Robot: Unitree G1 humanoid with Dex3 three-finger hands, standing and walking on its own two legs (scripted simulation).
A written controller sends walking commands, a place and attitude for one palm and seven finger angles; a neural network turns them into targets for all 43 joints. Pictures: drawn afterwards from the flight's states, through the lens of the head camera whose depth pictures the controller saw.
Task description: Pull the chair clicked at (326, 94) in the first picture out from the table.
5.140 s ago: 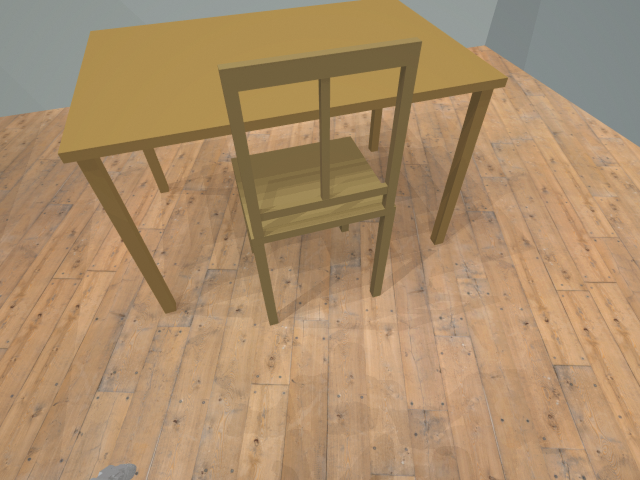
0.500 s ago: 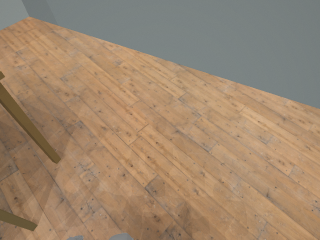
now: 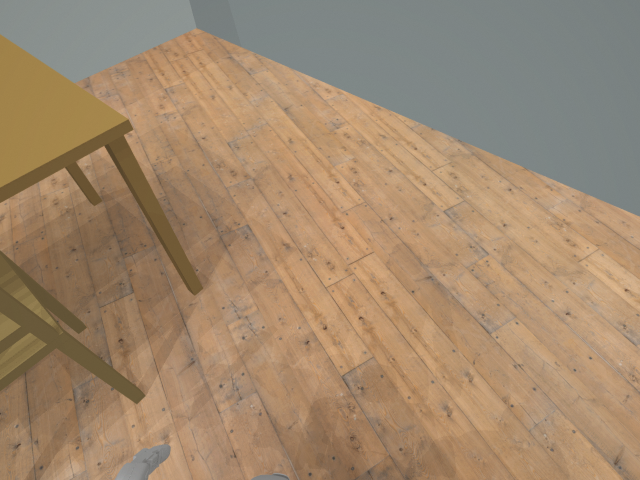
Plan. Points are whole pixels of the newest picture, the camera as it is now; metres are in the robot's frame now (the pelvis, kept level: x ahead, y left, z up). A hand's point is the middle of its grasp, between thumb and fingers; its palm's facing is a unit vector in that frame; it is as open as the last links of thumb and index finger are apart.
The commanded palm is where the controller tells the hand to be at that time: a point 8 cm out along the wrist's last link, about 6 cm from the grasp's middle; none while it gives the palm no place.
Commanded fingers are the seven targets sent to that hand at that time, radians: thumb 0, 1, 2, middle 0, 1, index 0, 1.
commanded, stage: turn to face it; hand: left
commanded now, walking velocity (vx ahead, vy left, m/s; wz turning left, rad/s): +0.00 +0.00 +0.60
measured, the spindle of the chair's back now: out of the picture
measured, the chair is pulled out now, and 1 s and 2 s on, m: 0.00 0.00 0.00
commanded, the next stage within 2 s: take the last steps up to it in 1.28 s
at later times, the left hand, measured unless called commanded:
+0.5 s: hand out of the picture -0.06 +0.25 -0.18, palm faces +0.37 -0.89 -0.26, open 7.3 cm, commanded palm none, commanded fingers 0.00 0.90 0.90 -0.20 -0.30 -0.20 -0.30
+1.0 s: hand out of the picture +0.00 +0.24 -0.12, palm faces +0.56 -0.77 -0.31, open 7.3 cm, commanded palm none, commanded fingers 0.00 0.90 0.90 -0.20 -0.30 -0.20 -0.30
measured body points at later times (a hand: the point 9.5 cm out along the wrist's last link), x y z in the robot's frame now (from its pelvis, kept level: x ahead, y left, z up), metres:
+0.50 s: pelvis -0.02 +0.03 +0.00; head +0.02 +0.07 +0.44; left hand -0.08 +0.30 -0.16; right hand +0.18 -0.19 -0.12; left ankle -0.06 +0.12 -0.73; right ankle -0.01 -0.12 -0.69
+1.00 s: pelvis -0.01 -0.01 +0.01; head +0.04 -0.03 +0.45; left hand -0.03 +0.27 -0.10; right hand +0.18 -0.20 -0.16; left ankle -0.08 +0.10 -0.68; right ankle +0.06 -0.09 -0.73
